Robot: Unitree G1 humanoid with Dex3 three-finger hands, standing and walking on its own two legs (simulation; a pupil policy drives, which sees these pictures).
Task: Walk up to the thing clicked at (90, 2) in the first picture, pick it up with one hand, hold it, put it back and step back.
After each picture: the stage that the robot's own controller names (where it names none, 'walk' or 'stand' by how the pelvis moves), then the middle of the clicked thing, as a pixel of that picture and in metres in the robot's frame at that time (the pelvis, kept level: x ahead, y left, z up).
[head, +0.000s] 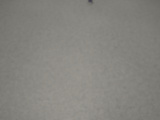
stand; out of the picture +2.26 -0.08 -0.65
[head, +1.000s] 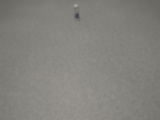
walk; (76, 13) +2.10 +0.22 -0.63
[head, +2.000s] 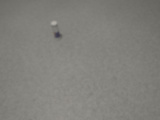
walk; (56, 31) +1.42 +0.46 -0.65
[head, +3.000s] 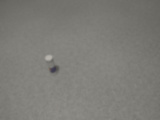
walk; (51, 66) +0.96 +0.39 -0.65
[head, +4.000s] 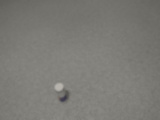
walk; (61, 94) +0.62 +0.26 -0.64
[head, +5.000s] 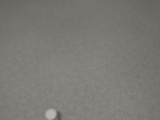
stand; out of the picture +0.39 +0.22 -0.63
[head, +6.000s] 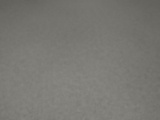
stand; out of the picture +0.35 +0.21 -0.65
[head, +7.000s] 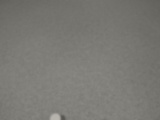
stand; out of the picture +0.38 +0.19 -0.65
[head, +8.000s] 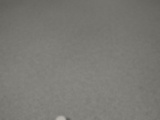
stand; out of the picture +0.38 +0.18 -0.65
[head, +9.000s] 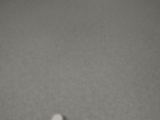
stand; out of the picture +0.38 +0.17 -0.66
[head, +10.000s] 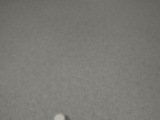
stand; out of the picture +0.37 +0.17 -0.66
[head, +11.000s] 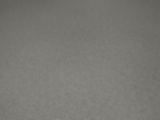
stand; out of the picture +0.37 +0.19 -0.65
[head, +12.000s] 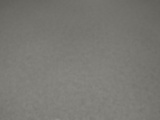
stand; out of the picture +0.36 +0.18 -0.66
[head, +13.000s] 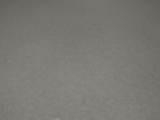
stand; out of the picture +0.35 +0.18 -0.66
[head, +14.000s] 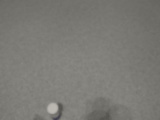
go down; (54, 113) +0.38 +0.18 -0.63
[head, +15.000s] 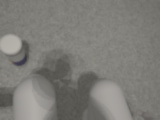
go down; (16, 54) +0.42 +0.26 -0.25
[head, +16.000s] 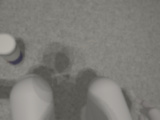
close in; (11, 53) +0.41 +0.27 -0.25
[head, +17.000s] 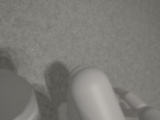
close in; out of the picture +0.38 +0.32 -0.16
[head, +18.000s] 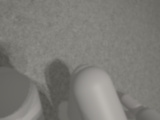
lift; out of the picture +0.36 +0.31 -0.16
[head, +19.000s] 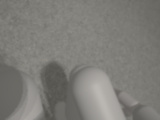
lift; out of the picture +0.35 +0.31 -0.16
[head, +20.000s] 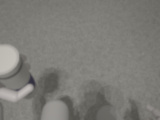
lift; (18, 78) +0.31 +0.21 +0.03
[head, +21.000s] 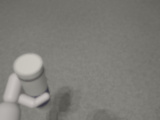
hold; (36, 88) +0.30 +0.16 +0.03
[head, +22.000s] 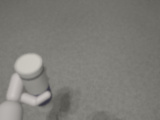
hold; (38, 87) +0.31 +0.16 +0.02
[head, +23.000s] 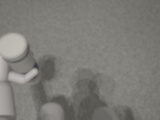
crouch; (24, 64) +0.38 +0.20 -0.03
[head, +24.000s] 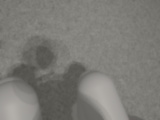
lower; out of the picture +0.43 +0.30 -0.12
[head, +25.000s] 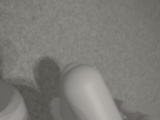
lower; out of the picture +0.42 +0.33 -0.16
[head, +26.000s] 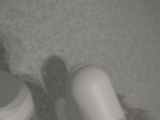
lower; out of the picture +0.40 +0.34 -0.16
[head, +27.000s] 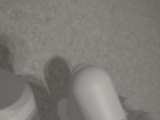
lower; out of the picture +0.38 +0.33 -0.16
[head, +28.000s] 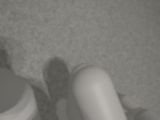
lower; out of the picture +0.38 +0.33 -0.16
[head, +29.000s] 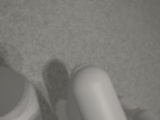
open; out of the picture +0.37 +0.30 -0.16
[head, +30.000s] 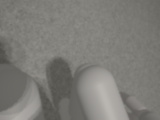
stand; out of the picture +0.37 +0.29 -0.17
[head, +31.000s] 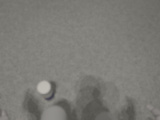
walk; (47, 92) +0.38 +0.20 -0.47
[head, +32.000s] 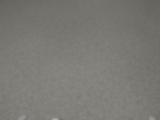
stand; out of the picture +0.35 +0.18 -0.60
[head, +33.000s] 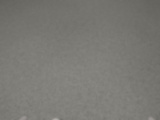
stand; out of the picture +0.35 +0.18 -0.60
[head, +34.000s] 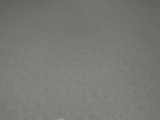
stand; out of the picture +0.37 +0.16 -0.65
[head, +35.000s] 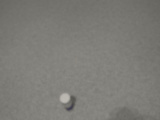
walk; (67, 103) +0.44 +0.18 -0.64
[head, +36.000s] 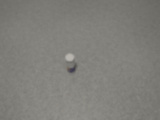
walk; (70, 65) +0.74 +0.11 -0.63
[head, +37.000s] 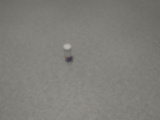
stand; (68, 55) +1.03 +0.18 -0.64
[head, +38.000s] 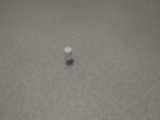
stand; (68, 58) +1.03 +0.16 -0.66
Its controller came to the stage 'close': yes
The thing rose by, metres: 0.68
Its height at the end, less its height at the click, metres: +0.00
